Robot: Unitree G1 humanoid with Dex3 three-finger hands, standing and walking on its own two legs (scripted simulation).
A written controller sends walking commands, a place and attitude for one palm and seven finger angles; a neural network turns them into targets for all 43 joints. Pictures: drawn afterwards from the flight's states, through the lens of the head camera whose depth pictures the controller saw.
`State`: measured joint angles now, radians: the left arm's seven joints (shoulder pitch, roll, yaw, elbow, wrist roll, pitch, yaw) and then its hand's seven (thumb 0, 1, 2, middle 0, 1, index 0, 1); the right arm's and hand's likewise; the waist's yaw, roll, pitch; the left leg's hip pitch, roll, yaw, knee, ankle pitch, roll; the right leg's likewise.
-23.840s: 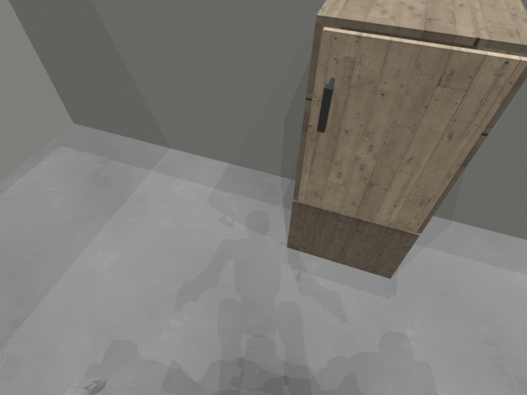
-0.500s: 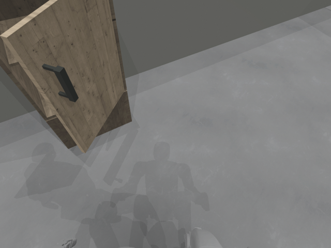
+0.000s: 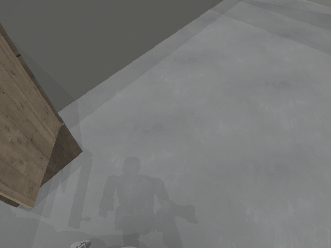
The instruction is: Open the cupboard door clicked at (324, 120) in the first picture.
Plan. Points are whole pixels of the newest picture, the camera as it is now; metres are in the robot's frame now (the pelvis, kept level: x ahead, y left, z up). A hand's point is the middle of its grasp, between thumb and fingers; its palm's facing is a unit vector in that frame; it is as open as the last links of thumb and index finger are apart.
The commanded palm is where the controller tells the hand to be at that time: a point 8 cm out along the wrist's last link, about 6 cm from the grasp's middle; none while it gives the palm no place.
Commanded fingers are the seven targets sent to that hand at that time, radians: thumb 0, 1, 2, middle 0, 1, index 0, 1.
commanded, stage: walk to a spot facing it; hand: left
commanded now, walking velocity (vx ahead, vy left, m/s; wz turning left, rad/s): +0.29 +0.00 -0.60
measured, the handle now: out of the picture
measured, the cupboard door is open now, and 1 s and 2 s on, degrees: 40 40 40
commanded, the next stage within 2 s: turn to face it in 1.36 s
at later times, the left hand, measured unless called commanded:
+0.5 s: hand (155, 169) +0.37 +0.05 -0.17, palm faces -0.37 -0.91 -0.18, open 7.4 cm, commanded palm none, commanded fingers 0.00 0.90 0.90 -0.20 -0.30 -0.20 -0.30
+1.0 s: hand (157, 153) +0.44 +0.05 -0.19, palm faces -0.39 -0.91 -0.17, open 7.4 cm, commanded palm none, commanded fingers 0.00 0.90 0.90 -0.20 -0.30 -0.20 -0.30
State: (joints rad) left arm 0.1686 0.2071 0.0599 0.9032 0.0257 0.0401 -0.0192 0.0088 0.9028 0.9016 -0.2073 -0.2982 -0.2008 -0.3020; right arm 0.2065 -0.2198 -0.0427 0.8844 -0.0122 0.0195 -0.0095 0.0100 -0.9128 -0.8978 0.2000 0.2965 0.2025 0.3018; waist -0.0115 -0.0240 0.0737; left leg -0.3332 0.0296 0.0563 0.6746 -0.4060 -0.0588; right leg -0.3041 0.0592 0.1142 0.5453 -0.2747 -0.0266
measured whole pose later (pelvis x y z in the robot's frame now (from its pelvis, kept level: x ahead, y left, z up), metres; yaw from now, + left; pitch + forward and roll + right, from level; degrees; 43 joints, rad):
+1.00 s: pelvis +0.41 -0.14 -0.01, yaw -30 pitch +0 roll +0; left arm 0.39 0.18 0.05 1.10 0.01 -0.03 -0.01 0.01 0.91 0.90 -0.20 -0.30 -0.20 -0.30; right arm 0.06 -0.17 -0.02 0.89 -0.03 -0.08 0.00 0.01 -0.91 -0.90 0.20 0.30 0.20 0.30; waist 0.05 -0.04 0.07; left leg -0.39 0.05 0.14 0.64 -0.24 0.04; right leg -0.26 0.03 0.01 1.09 -0.47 -0.05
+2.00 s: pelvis +0.69 -0.39 +0.00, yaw -29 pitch +2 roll -1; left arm 0.17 0.21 0.07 0.96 0.02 0.03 0.01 0.01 0.91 0.90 -0.20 -0.30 -0.20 -0.30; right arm 0.19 -0.20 -0.04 0.95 -0.02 0.01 -0.01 0.01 -0.92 -0.90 0.20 0.30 0.20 0.30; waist -0.01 -0.02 0.08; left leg -0.39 -0.02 0.06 0.56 -0.21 0.07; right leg -0.49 -0.07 -0.01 1.13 -0.42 0.07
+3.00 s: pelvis +0.71 -0.49 +0.00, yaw +7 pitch +1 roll +0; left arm 0.15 0.24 0.06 0.86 0.02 0.04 0.01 0.01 0.91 0.90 -0.20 -0.30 -0.20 -0.30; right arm 0.18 -0.22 -0.06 0.91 -0.02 0.05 0.01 0.01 -0.91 -0.90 0.20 0.30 0.21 0.30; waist -0.02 0.01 0.08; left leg -0.32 -0.02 -0.06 0.55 -0.25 0.00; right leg -0.41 -0.05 -0.02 0.77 -0.39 0.08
